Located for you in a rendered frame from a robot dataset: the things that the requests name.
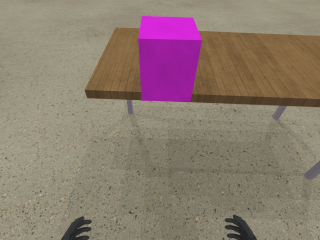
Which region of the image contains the carton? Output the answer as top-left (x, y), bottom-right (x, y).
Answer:
top-left (138, 16), bottom-right (202, 102)

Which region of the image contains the table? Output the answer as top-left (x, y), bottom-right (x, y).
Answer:
top-left (85, 27), bottom-right (320, 180)

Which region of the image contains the robot right hand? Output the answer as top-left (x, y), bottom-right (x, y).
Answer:
top-left (225, 215), bottom-right (257, 240)

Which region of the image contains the robot left hand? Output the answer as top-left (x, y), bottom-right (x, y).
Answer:
top-left (61, 216), bottom-right (92, 240)

